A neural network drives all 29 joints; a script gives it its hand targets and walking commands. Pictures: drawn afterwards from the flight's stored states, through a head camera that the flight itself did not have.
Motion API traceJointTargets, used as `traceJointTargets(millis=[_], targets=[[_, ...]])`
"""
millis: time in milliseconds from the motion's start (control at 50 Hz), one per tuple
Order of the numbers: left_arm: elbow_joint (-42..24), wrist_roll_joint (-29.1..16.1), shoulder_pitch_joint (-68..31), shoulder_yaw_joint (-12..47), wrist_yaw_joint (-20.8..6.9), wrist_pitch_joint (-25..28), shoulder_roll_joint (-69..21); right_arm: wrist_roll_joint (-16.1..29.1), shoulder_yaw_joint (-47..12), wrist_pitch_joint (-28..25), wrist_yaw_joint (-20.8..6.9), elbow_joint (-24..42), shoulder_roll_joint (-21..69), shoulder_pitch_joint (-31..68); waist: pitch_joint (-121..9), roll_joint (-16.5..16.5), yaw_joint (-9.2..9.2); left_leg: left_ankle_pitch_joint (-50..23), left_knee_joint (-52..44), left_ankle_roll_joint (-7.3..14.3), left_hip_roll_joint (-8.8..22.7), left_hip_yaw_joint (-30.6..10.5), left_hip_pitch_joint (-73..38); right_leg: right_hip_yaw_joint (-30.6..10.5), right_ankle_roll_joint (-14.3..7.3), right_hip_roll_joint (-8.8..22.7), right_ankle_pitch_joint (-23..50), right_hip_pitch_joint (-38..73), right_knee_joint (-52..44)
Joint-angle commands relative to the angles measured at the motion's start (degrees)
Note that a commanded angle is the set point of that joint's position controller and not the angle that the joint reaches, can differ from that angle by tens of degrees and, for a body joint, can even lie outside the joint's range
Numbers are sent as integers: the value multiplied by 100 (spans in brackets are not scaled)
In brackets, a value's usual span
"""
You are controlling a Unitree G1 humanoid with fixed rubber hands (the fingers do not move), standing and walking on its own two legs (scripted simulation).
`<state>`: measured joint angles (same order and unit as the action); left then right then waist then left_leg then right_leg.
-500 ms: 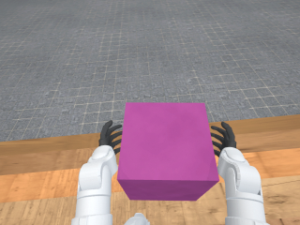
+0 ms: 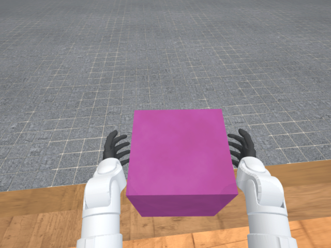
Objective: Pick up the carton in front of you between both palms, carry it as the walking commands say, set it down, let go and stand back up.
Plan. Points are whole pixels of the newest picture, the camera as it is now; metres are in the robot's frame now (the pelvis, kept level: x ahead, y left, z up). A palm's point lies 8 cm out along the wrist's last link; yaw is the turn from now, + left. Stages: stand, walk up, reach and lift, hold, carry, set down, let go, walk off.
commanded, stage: carry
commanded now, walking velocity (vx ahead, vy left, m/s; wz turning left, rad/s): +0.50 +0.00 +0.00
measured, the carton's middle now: (177, 168) +0.34 +0.00 +0.02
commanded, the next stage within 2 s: none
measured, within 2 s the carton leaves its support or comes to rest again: neither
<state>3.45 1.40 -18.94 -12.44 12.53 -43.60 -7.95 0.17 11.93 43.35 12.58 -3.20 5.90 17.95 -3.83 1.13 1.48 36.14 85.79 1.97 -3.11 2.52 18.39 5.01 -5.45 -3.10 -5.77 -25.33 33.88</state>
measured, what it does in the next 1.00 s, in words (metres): goes down: left foot 0.13 m lower, then right foot 0.12 m lower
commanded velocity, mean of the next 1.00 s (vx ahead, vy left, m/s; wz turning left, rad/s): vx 0.50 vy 0.00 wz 0.00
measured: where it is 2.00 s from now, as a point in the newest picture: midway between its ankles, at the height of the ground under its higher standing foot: (173, 145)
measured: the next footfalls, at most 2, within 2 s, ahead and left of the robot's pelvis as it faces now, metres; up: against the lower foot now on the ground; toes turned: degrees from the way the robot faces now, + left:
left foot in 0.36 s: +0.42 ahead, +0.07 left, -0.13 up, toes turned +2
right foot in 0.74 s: +0.72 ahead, -0.08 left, -0.25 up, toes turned -3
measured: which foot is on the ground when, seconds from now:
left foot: up 0.00-0.34, down 0.36-0.74, up 0.76-1.00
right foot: down 0.00-0.36, up 0.38-0.72, down 0.74-1.00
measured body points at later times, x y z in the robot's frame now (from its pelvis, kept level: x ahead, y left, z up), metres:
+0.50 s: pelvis +0.38 +0.02 -0.15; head +0.37 +0.01 +0.30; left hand +0.72 +0.15 -0.09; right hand +0.69 -0.16 -0.09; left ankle +0.38 +0.07 -0.85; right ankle +0.35 -0.10 -0.75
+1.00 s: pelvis +0.75 -0.02 -0.30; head +0.77 -0.03 +0.15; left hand +1.07 +0.15 -0.26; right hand +1.08 -0.17 -0.27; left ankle +0.89 +0.12 -0.97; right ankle +0.68 -0.08 -0.97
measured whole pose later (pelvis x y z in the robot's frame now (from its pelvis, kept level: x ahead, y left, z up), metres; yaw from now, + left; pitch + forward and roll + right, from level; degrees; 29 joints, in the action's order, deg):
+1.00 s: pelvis +0.75 -0.02 -0.30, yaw -1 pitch +3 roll -1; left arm 8.6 -2.1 -17.7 -10.8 12.2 -43.2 -7.9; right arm -0.9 16.3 42.3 12.0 -6.0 8.0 15.3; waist -1.8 -1.7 5.8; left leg -3.2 53.4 2.2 2.3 -2.9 42.3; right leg 5.0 -6.0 -4.7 -36.9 -21.4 55.4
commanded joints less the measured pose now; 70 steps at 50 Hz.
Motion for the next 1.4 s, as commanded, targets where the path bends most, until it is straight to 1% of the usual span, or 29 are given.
traceJointTargets(millis=[0, 40, 80, 140, 240, 280, 320, 340, 360, 400, 460, 520, 580, 640, 700, 720, 740, 760, 800, 840, 1000, 1060, 1100, 1120, 1140, 1160, 1200, 1300, 1380], targets=[[-102, -753, -2251, 3122, 113, -57, -3412, 426, -2765, 65, 101, 217, 3569, 2344, -2195, 795, 523, 20, 1424, -145, 8, -632, 3798, -3354, -1339, 2052, 3211, 4806, 478], [-346, -1040, -2645, 3400, 57, -48, -3898, 283, -2425, 28, 148, 36, 3625, 2274, -2233, -330, 447, -567, 481, -17, 361, -1061, 4039, -4209, -1624, 2183, 1084, 3877, 313], [-617, -1284, -3242, 3670, -112, 11, -4311, 243, -2351, -39, 49, 86, 3883, 2580, -1661, -525, 282, -1023, -1011, -68, 515, -1080, 3319, -3831, -1584, 2086, 1497, 2231, 332], [-537, -1395, -3472, 3744, -274, 152, -4547, 348, -2507, -208, -84, 206, 4230, 2891, -1822, 386, 277, -2480, -1578, -12, 430, -435, 2382, -2797, -1173, 1741, 2082, 1632, 415], [-431, -1266, -2727, 3646, -244, 365, -4294, 396, -2895, -431, -55, 613, 4097, 2749, -1483, 397, 451, -5746, -5230, 17, -78, 432, 331, -950, -533, 360, -250, 429, 1233], [-397, -1116, -2363, 3480, -159, 370, -4066, 386, -2972, -402, -17, 776, 3790, 2644, -1867, 840, 86, -6106, -4809, 244, -110, 579, -505, -506, -286, 514, 190, 564, 2218], [-410, -908, -2158, 3269, -80, 300, -3825, 390, -3023, -314, 24, 771, 3604, 2377, -2123, -54, -950, -5264, -5553, 408, -98, 703, -2095, -216, -36, 607, 2073, 177, 4357], [-487, -801, -2335, 3181, -22, 259, -3678, 348, -2965, -228, 19, 670, 3471, 2123, -1627, -1008, -1205, -5536, -5937, 682, 412, 148, -2339, 15, 180, -49, -904, -699, 6510], [-398, -659, -2242, 2994, 38, 160, -3401, 433, -2981, -146, 73, 385, 3427, 2036, -1687, -1513, -777, -7983, -4649, 1056, 1298, -1539, -3479, -312, 351, -427, -3281, -2357, 7019], [-276, -347, -1584, 2458, 164, 75, -2980, 852, -3358, -101, 155, 485, 3569, 2319, -2356, -452, -695, -3995, -5278, 2207, 2635, -4329, -3413, -1420, 272, 174, -2647, -3262, 6361], [29, -258, -2045, 2300, 112, 45, -3417, 953, -3523, 31, -7, 478, 4162, 2861, -1364, 441, -575, -4912, -4864, 1556, 1865, -2917, -1607, -1067, 428, 491, -1907, -2885, 4110], [-84, -386, -2612, 2476, -40, 160, -3824, 1097, -3646, -52, -162, 387, 4590, 3273, -1637, -785, -532, -4995, -4911, 1435, 1726, -2366, -599, -505, 328, 346, -336, -1423, 3382], [-213, -483, -2806, 2713, -95, 309, -4019, 1077, -3617, -170, -233, 358, 4679, 3178, -1418, -121, -704, -2789, -4124, 1051, 783, -1381, -561, -390, 189, 373, 2235, -1399, 911], [-539, -588, -2936, 2917, -55, 354, -3852, 962, -3458, -278, -162, 267, 4419, 2864, -1216, -881, -696, -2126, -3912, 766, 586, -676, 527, 149, 222, 41, 2741, 595, -95], [-471, -658, -2510, 2995, 1, 250, -3574, 644, -3249, -222, 6, 212, 4097, 2370, -1934, -451, 599, -4598, -1279, 252, 899, -152, 746, 191, -63, 100, 2134, 2762, -54], [-310, -666, -2255, 2984, 2, 195, -3504, 467, -3090, -183, 76, 248, 3924, 2422, -1635, 701, 1073, -2615, 761, 40, 213, 214, 1284, 6, -292, 270, 1538, 3089, -766], [-20, -648, -2134, 2983, 36, 117, -3381, 293, -2890, -110, 159, 102, 3693, 2408, -1501, 1137, 628, 85, 1794, -170, -304, -16, 2571, -1561, -502, 1251, 4245, 3734, 420], [-72, -822, -2361, 3080, 82, 54, -3170, 198, -2598, -46, 209, -153, 3491, 1974, -1941, 872, 161, -459, 1151, -116, -7, -741, 3862, -2835, -1083, 2015, 3590, 4650, 513], [-31, -994, -2492, 3289, 118, 40, -3637, 135, -2302, -17, 268, -20, 3345, 2278, -1626, 185, 463, -589, 335, -19, 433, -1044, 4099, -4107, -1543, 2209, 1695, 3501, 307], [-258, -1171, -2983, 3464, -7, 17, -4053, 183, -2202, -39, 166, -153, 3668, 2383, -1486, -464, 255, -850, -1319, -137, 599, -1077, 3328, -3779, -1577, 2194, 750, 1967, 150], [-316, -1204, -2947, 3524, -232, 355, -4386, 498, -2895, -392, -88, 412, 4248, 2990, -1287, 360, 412, -5644, -5099, 17, 89, 300, 616, -1031, -477, 549, -769, 332, 963], [-267, -968, -2332, 3308, -105, 379, -4017, 533, -3041, -387, -27, 652, 3852, 2814, -1829, 651, -90, -5689, -4963, 293, -85, 697, -588, -392, -179, 627, 541, 754, 2542], [-368, -695, -2199, 3075, 12, 327, -3675, 549, -3057, -316, -7, 611, 3714, 2374, -1893, -594, -1133, -4980, -5898, 516, 28, 707, -2038, 11, 58, 423, 1107, 83, 5555], [-319, -507, -2173, 2929, 86, 293, -3476, 535, -3022, -227, 2, 330, 3653, 2151, -1504, -1109, -978, -6274, -5163, 513, 783, -223, -2520, 36, 100, -192, -2974, -1367, 6743], [-171, -401, -1899, 2743, 142, 190, -3284, 671, -3065, -175, 68, 206, 3441, 2247, -2063, -1407, -404, -7494, -4519, 901, 1755, -2149, -3824, -687, 211, -90, -3094, -2566, 6565], [-193, -322, -1644, 2528, 173, 157, -3125, 844, -3252, -160, 114, 280, 3593, 2430, -2374, -1102, -653, -5165, -5032, 1705, 2474, -3548, -3863, -901, 238, 110, -2916, -3161, 6424], [-166, -369, -2041, 2400, 169, 126, -3275, 942, -3368, -87, 87, 383, 3899, 2635, -1938, -134, -796, -4504, -4842, 1782, 2229, -3632, -3124, -1135, 283, 459, -2600, -3597, 5557], [-258, -577, -2674, 2650, -109, 306, -3908, 1101, -3637, -188, -169, 544, 4597, 3244, -1548, -576, -562, -4720, -5078, 1404, 1860, -2392, -1109, -566, 334, 568, -638, -2075, 3404], [-663, -621, -2760, 2918, -106, 457, -3851, 1039, -3556, -367, -193, 527, 4439, 2856, -1216, -526, -872, -2347, -4560, 826, 539, -692, -361, 1, 247, 275, 2765, -361, -186]])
